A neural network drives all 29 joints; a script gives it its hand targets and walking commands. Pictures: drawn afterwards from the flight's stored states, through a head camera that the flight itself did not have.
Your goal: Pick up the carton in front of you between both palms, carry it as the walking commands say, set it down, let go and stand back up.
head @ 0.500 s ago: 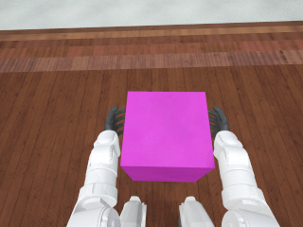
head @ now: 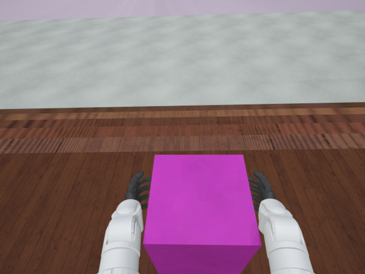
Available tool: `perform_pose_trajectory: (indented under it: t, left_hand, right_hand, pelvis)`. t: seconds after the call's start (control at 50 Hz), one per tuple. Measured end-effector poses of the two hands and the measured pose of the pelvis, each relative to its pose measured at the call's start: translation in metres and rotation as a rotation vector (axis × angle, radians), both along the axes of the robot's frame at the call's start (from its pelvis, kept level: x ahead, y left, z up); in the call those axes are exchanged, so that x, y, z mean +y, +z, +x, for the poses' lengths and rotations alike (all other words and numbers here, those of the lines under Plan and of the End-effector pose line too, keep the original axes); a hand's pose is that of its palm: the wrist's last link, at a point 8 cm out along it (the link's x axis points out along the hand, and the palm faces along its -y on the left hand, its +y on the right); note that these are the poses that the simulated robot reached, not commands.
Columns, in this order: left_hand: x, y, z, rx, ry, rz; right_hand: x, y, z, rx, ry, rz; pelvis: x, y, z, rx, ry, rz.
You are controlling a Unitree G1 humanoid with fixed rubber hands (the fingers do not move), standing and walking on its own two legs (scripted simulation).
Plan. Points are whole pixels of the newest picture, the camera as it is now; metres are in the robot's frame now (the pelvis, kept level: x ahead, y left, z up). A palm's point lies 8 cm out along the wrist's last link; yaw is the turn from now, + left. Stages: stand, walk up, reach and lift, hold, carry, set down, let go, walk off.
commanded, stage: reach and lift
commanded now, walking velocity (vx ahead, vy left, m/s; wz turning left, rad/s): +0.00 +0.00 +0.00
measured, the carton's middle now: (198, 217) +0.30 +0.00 -0.05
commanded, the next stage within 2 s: hold in 1.06 s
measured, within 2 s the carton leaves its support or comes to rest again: neither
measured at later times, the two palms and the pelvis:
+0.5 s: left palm (130, 200) +0.29 +0.15 +0.04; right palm (269, 200) +0.29 -0.15 +0.04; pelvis -0.01 +0.00 +0.01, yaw +0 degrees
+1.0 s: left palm (129, 197) +0.30 +0.15 +0.05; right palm (269, 196) +0.30 -0.15 +0.05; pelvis +0.01 +0.00 +0.02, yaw +0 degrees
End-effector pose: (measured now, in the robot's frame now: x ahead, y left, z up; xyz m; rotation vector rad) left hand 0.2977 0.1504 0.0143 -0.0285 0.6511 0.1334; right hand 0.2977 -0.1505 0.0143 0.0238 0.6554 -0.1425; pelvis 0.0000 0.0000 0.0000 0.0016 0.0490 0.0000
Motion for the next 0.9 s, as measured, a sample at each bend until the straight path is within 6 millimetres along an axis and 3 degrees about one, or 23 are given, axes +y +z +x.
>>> perform_pose_trajectory:
  t: [0.12, 0.38, 0.9]
  left_hand:
    - [0.001, 0.020, -0.007, 0.007, -0.011, 0.017]
    - [0.000, 0.021, -0.009, 0.019, -0.013, 0.012]
    - [0.001, 0.033, -0.001, 0.022, -0.038, 0.049]
  right_hand:
    - [0.001, 0.020, -0.006, 0.007, 0.018, -0.016]
    - [0.000, 0.021, -0.009, 0.019, 0.014, -0.012]
    - [0.001, 0.032, -0.001, 0.023, 0.041, -0.049]
  pelvis:
    - [0.000, 0.007, -0.003, -0.089, -0.002, 0.000]
    - [0.001, 0.008, -0.015, -0.131, -0.003, -0.001]
    - [0.001, 0.016, 0.008, -0.144, -0.004, 0.000]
